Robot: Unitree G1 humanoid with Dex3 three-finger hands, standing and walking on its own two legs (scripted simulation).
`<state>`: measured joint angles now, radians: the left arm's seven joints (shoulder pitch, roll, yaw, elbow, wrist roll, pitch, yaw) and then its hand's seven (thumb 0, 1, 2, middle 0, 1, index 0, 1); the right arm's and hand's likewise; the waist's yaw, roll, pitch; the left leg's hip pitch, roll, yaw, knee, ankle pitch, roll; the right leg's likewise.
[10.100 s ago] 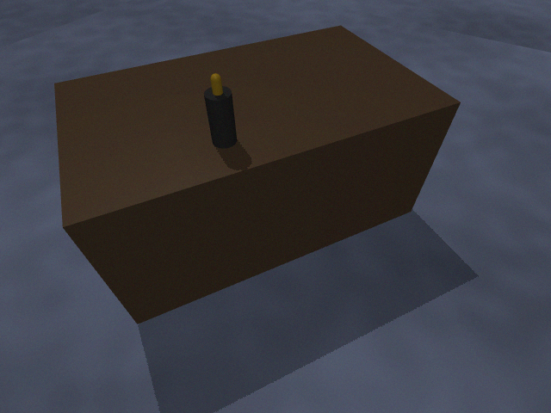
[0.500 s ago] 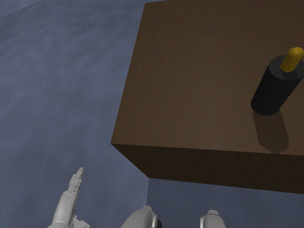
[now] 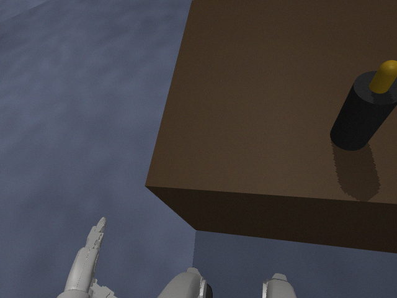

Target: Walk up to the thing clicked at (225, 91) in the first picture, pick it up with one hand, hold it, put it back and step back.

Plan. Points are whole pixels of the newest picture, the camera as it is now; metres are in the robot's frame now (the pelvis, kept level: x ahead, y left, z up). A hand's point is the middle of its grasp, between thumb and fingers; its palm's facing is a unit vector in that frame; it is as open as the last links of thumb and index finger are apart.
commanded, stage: go down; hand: right
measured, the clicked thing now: (366, 106) +0.51 -0.25 +0.01
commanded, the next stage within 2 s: none
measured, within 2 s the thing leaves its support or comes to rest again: neither
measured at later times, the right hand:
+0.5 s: hand out of the picture +0.43 -0.44 +0.11, palm faces +0.37 +0.93 +0.02, open 17.7 cm
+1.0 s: hand out of the picture +0.43 -0.44 +0.11, palm faces +0.36 +0.93 +0.02, open 17.7 cm
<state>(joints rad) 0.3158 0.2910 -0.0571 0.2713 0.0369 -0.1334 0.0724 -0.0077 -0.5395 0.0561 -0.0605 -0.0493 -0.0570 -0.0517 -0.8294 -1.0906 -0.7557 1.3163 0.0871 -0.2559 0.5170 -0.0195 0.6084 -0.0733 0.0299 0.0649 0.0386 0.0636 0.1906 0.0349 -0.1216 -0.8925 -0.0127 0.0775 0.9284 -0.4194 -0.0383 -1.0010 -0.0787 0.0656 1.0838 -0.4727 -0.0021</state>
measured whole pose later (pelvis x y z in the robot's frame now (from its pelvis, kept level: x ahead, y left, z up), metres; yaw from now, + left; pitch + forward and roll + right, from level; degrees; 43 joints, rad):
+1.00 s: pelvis +0.01 +0.01 +0.00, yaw +0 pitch +22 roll +6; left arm 0.32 0.29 -0.06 0.26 0.03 -0.13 0.08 -0.01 -0.53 0.05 -0.06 -0.05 -0.06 -0.05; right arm -0.78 -1.06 -0.78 1.27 0.12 -0.26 0.54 -0.02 0.60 -0.08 0.03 0.07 0.04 0.07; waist 0.18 0.04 -0.12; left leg -0.89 -0.01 0.08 0.94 -0.44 -0.03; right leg -1.00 -0.08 0.07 1.08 -0.48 0.00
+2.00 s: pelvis +0.00 +0.00 +0.00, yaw +0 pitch +22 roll +6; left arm 0.33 0.29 -0.06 0.23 0.03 -0.13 0.07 -0.01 -0.53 0.04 -0.06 -0.05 -0.06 -0.05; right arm -0.79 -1.08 -0.77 1.29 0.11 -0.25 0.53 -0.02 0.59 -0.08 0.03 0.07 0.04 0.07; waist 0.18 0.03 -0.12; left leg -0.91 -0.01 0.07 0.95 -0.43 -0.04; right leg -1.01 -0.08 0.07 1.10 -0.48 0.00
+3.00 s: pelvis +0.00 +0.00 -0.01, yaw +0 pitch +23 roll +7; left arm 0.32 0.29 -0.06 0.23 0.03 -0.13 0.06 -0.01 -0.52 0.04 -0.06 -0.05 -0.06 -0.05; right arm -0.80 -1.09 -0.77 1.30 0.10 -0.26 0.54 -0.02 0.58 -0.09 0.03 0.07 0.04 0.07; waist 0.19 0.04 -0.12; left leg -0.92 -0.01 0.07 0.96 -0.43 -0.04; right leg -1.03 -0.07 0.07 1.12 -0.48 0.00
